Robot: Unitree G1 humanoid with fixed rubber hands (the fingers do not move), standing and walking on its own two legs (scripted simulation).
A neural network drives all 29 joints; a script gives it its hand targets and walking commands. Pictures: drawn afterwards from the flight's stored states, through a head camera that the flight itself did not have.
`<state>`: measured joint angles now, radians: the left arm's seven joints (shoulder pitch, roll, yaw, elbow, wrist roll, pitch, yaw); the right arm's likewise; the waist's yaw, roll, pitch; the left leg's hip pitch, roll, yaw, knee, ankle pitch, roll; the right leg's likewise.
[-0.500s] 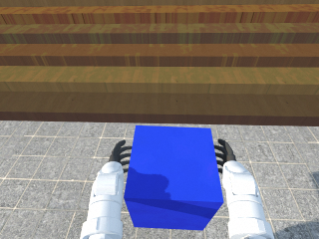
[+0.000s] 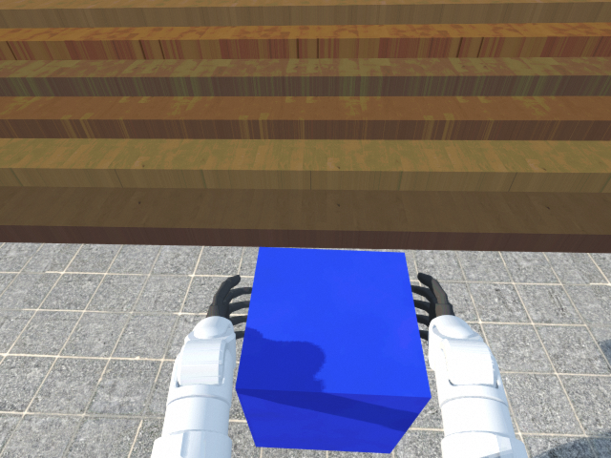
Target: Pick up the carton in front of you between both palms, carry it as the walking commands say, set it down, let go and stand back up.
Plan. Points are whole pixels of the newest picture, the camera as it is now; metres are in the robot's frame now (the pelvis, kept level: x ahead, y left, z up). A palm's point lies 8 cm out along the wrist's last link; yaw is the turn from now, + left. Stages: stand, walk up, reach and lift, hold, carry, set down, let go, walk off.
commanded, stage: hold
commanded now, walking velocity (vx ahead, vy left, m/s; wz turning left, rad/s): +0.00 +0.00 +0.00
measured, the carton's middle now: (327, 353) +0.29 +0.00 -0.04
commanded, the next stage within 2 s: carry in 1.06 s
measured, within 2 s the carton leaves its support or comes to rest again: neither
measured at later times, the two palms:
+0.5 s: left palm (217, 327) +0.28 +0.15 +0.05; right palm (444, 325) +0.28 -0.15 +0.05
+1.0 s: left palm (217, 325) +0.28 +0.15 +0.05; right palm (443, 323) +0.28 -0.15 +0.05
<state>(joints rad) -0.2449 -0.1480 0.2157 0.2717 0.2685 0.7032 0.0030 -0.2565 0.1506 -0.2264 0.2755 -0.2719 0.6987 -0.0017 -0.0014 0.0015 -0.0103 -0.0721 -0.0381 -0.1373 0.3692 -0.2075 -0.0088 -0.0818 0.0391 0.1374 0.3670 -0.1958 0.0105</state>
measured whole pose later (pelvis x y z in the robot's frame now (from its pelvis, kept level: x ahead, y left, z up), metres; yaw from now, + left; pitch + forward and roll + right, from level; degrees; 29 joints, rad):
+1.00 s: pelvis +0.00 +0.00 +0.00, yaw +0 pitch -7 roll +0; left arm -0.26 -0.15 0.21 0.23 0.28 0.77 0.00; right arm -0.27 0.15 -0.23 0.23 -0.28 0.76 0.00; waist 0.00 0.00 0.00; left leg -0.03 -0.03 -0.13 0.35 -0.20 -0.01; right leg -0.04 0.04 0.13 0.35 -0.18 0.01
